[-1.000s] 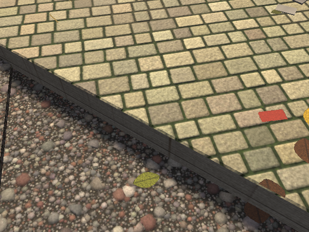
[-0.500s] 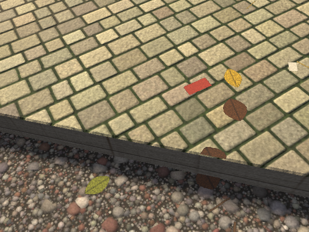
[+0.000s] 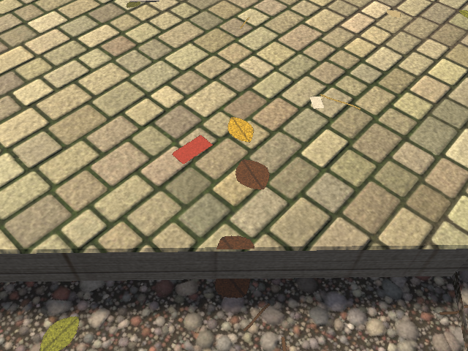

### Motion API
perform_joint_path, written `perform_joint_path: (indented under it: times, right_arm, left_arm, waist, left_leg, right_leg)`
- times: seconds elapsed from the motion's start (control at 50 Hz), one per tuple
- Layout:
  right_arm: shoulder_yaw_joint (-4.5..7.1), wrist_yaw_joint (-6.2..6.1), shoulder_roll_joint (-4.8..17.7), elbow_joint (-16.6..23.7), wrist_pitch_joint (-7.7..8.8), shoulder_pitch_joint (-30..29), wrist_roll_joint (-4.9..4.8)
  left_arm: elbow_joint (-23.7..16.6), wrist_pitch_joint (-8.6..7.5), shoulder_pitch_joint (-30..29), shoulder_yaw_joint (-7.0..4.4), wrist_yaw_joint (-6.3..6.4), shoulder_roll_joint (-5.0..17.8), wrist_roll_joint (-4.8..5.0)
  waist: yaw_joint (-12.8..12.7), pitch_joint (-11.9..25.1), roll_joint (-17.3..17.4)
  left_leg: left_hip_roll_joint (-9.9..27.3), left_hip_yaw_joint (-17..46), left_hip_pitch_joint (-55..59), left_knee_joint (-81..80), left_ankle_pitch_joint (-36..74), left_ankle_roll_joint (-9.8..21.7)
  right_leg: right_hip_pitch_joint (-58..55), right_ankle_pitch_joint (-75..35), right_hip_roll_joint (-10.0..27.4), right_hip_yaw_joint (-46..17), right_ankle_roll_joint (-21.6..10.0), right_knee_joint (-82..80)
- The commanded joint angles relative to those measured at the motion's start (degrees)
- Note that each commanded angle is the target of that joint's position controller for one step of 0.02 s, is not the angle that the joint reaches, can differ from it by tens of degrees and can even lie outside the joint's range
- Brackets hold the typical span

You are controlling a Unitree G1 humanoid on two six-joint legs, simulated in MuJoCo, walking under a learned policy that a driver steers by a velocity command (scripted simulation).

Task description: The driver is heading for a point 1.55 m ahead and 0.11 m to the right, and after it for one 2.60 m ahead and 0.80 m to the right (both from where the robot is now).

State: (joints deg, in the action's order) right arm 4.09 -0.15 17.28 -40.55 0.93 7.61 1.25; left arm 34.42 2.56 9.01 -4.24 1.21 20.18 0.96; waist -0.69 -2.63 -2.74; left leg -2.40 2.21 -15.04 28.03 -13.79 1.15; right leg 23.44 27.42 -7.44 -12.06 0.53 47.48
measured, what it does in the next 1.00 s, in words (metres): walks ahead, turning right: right foot, then left foot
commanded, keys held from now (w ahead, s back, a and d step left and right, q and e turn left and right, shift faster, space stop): e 0.24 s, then w+e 0.06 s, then w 0.70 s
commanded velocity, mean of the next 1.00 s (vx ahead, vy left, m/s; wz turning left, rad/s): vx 0.27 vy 0.00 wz -0.32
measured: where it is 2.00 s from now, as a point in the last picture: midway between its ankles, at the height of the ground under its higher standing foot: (312, 226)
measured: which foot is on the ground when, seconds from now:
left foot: down 0.00-0.34, up 0.36-0.82, down 0.84-1.00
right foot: up 0.00-0.34, down 0.36-0.84, up 0.86-1.00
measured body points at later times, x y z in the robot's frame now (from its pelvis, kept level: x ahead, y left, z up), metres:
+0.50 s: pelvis +0.04 -0.06 +0.01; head +0.05 -0.09 +0.46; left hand +0.20 +0.18 -0.08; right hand +0.08 -0.37 -0.11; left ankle +0.07 +0.09 -0.67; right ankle -0.02 -0.14 -0.74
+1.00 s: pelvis +0.28 -0.07 +0.00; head +0.31 -0.06 +0.45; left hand +0.45 +0.18 -0.11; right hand +0.33 -0.36 -0.10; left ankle +0.35 +0.01 -0.74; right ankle +0.17 -0.18 -0.65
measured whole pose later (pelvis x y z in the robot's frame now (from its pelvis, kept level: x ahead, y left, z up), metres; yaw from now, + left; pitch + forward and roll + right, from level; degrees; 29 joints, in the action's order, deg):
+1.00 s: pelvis +0.28 -0.07 +0.00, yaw -17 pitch +1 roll +1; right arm 2.0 1.2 16.4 -42.3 5.3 12.4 0.5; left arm 42.4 -4.0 17.0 -2.2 0.1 17.8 0.8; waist -0.4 -2.3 -2.1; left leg -2.4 -3.1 -16.9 24.5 -8.9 3.3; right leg 24.4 20.1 2.4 -2.8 -1.0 65.6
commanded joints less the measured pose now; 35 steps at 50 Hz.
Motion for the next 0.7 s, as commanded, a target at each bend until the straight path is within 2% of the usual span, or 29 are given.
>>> perform_joint_path:
  times: [0.02, 0.04, 0.06, 0.08, 0.12, 0.2, 0.24, 0.26, 0.28, 0.3, 0.32, 0.34, 0.36, 0.38, 0.4, 0.42, 0.44, 0.46, 0.5, 0.54, 0.62, 0.7]
  right_arm:
    - [1.60, -1.05, 7.16, 5.14, 0.56, -4.10, -0.24]
    - [1.33, -1.42, 6.47, 5.17, 0.40, -4.39, -1.02]
    - [1.11, -1.81, 6.53, 5.04, 0.06, -3.85, -1.11]
    - [1.16, -2.09, 6.83, 4.81, -0.28, -2.75, -0.83]
    - [1.52, -2.45, 7.77, 4.29, -0.87, -0.10, -0.42]
    - [2.53, -1.97, 10.52, 3.97, -1.67, 0.20, -0.86]
    - [2.88, -1.40, 11.47, 3.85, -1.80, -0.37, -1.28]
    - [3.08, -1.12, 11.88, 3.56, -1.74, 0.35, -1.71]
    - [2.19, 0.52, 9.71, 2.24, -1.82, 3.49, 1.05]
    - [2.40, 1.17, 10.09, 2.05, -1.64, 3.94, 0.82]
    - [2.26, 1.27, 10.23, 2.04, -1.65, 3.48, 0.04]
    - [1.65, 1.35, 8.34, 1.98, -1.69, 3.87, 0.04]
    - [-0.13, 1.88, 2.93, 3.55, -1.95, 3.30, 0.80]
    - [-0.66, 1.66, 2.25, 7.48, -2.56, -0.54, 1.83]
    - [0.33, 1.70, 6.31, 7.76, -2.64, -3.79, 1.68]
    - [1.67, 0.82, 9.20, 8.05, -0.01, -5.44, -4.73]
    - [1.68, 0.41, 9.32, 6.35, 1.40, -3.27, -4.38]
    - [1.82, 0.14, 9.23, 5.02, 2.43, -2.00, -2.75]
    - [1.68, 0.48, 7.95, 3.69, 3.57, -1.06, -1.78]
    - [1.17, 0.91, 6.28, 3.09, 3.85, -0.96, -1.59]
    - [0.15, 1.36, 4.23, 3.66, 4.06, -4.32, -1.83]
    - [-0.69, 2.45, 3.52, 5.54, 4.77, -9.36, -2.29]
  left_arm:
    - [-1.85, -0.34, 4.19, -3.94, 0.35, 10.36, 0.03]
    - [-1.67, 0.13, 4.04, -3.63, 0.39, 8.93, -0.03]
    - [-1.92, 0.31, 3.56, -3.14, 0.10, 7.28, 0.23]
    - [-2.54, 0.25, 2.31, -2.77, -0.10, 6.24, 0.53]
    - [-3.95, -0.13, -0.69, -2.14, -0.33, 4.78, 0.70]
    - [-5.17, -0.29, -1.97, -1.07, -1.23, 3.16, -0.03]
    - [-5.14, -0.15, -1.17, -1.11, -1.60, 3.55, -0.02]
    - [-5.06, 0.03, -0.64, -1.18, -1.77, 3.80, 0.10]
    - [-2.73, 0.90, 2.32, -0.81, -3.37, 3.42, -3.11]
    - [-2.43, 0.98, 2.49, -0.99, -4.00, 3.27, -3.14]
    - [-1.77, 0.78, 3.65, -0.99, -4.19, 2.99, -3.40]
    - [0.44, 0.27, 7.70, -1.35, -3.77, 3.62, -3.71]
    - [1.45, -0.62, 13.16, -2.02, -3.13, 7.42, -4.11]
    - [-0.19, -1.40, 14.26, -3.50, -3.05, 16.13, -3.13]
    - [1.54, -1.55, 15.20, -3.15, -2.85, 12.62, -2.80]
    - [1.05, -4.07, 11.96, -1.72, -2.15, 8.06, 0.28]
    - [1.31, -5.16, 9.92, -0.95, -1.68, 6.12, 0.75]
    - [1.26, -5.47, 8.02, -0.55, -1.10, 5.27, 0.34]
    - [1.25, -6.16, 8.02, -0.23, -0.47, 4.67, -0.89]
    - [1.74, -6.60, 8.97, -0.26, -0.38, 4.70, -0.99]
    - [3.30, -6.83, 10.12, -0.65, -0.52, 5.93, -0.67]
    - [5.76, -6.78, 13.19, -1.13, -0.74, 7.00, -0.05]
  waist:
    - [-1.82, 4.08, 9.56]
    - [-1.08, 3.32, 9.74]
    - [-0.57, 2.79, 9.95]
    - [0.31, 2.60, 10.36]
    - [2.54, 3.51, 11.56]
    - [3.53, 5.63, 12.11]
    - [3.26, 5.90, 12.70]
    - [3.40, 6.51, 12.61]
    - [3.02, 7.35, 12.68]
    - [3.03, 7.05, 14.04]
    - [1.26, 6.23, 13.37]
    - [-0.77, 6.25, 8.44]
    - [-3.55, 6.21, -8.05]
    - [-4.51, 3.38, -15.66]
    - [-6.29, 0.85, -8.70]
    - [-4.44, -1.57, -7.91]
    - [-3.13, -1.49, -7.23]
    - [-2.21, -1.50, -6.68]
    - [-1.46, -1.00, -4.95]
    - [-1.52, -0.56, -3.16]
    - [-2.87, -2.12, -3.14]
    - [-4.71, -4.44, -2.08]
  left_leg:
    - [19.26, 15.59, 7.02, -10.21, 16.17, 11.12]
    - [17.73, 12.76, 8.07, -9.98, 15.83, 10.24]
    - [16.57, 9.91, 8.08, -10.11, 17.76, 10.26]
    - [15.67, 7.61, 8.74, -10.53, 18.66, 10.46]
    - [16.51, 6.02, 13.06, -10.58, 20.86, 11.47]
    - [18.60, 2.50, 13.93, -10.10, 24.29, 12.00]
    - [19.09, 0.58, 12.00, -9.57, 25.76, 11.54]
    - [19.50, 0.20, 11.69, -10.01, 20.87, 11.19]
    - [17.57, -3.17, 12.19, -6.79, 16.58, 8.22]
    - [16.88, -4.28, 9.83, -5.69, 9.04, 6.69]
    - [16.14, -5.22, 4.61, -2.94, 0.99, 4.90]
    - [14.26, -7.12, -2.75, 3.52, -7.27, 2.96]
    - [9.46, -12.44, -14.17, 21.44, -20.56, -0.26]
    - [2.26, -8.88, -28.52, 29.84, -25.50, -1.54]
    - [5.84, -1.90, -27.55, 32.40, -19.51, -0.72]
    - [7.18, 0.66, -30.32, 34.85, -15.16, -0.25]
    - [8.47, 0.90, -31.09, 34.02, -10.59, -0.01]
    - [8.94, 0.87, -30.81, 31.90, -5.92, -0.44]
    - [8.49, 0.00, -29.05, 29.05, 2.16, -1.29]
    - [8.08, -0.83, -28.55, 25.19, 7.69, -2.58]
    - [6.90, -1.77, -24.04, 13.09, 14.46, -4.81]
    - [5.82, -2.50, -21.30, 5.68, 16.07, -3.78]
  right_leg:
    - [9.08, 2.24, 4.67, 2.51, 3.48, 19.98]
    - [11.02, -0.74, 4.97, 3.09, 4.42, 22.01]
    - [11.48, -2.20, 5.39, 4.45, 5.10, 22.28]
    - [11.75, -3.45, 5.85, 6.20, 5.54, 20.49]
    - [13.05, -4.15, 7.31, 7.98, 6.23, 15.25]
    - [6.86, -3.64, 9.87, 10.94, 5.93, 4.00]
    - [2.28, -4.43, 9.67, 12.95, 5.08, -1.06]
    - [0.63, -4.88, 9.37, 13.96, 4.36, -3.46]
    - [-4.10, -1.91, 6.59, 15.59, 1.89, -7.71]
    - [-6.72, -4.11, 5.08, 17.64, 0.50, -11.64]
    - [-12.92, -8.02, 4.13, 17.96, -1.02, -18.16]
    - [-21.43, -8.27, 3.17, 16.39, -2.18, -22.03]
    - [-27.93, 3.84, 17.00, -3.65, -4.73, -32.46]
    - [-25.56, 6.74, 30.03, -26.56, -12.44, -39.31]
    - [-21.68, 9.29, 29.06, -24.09, -14.99, -39.35]
    - [-21.04, 12.79, 26.63, -21.96, -16.85, -38.35]
    - [-22.85, 10.62, 24.58, -17.83, -15.19, -38.17]
    - [-23.32, 5.55, 22.63, -14.07, -13.75, -38.38]
    - [-23.36, -4.59, 20.23, -8.48, -12.50, -39.39]
    - [-23.41, -11.27, 19.19, -4.35, -12.52, -40.14]
    - [-20.12, -16.84, 17.73, 1.18, -12.01, -40.84]
    - [-19.83, -19.88, 19.24, 2.38, -12.24, -39.90]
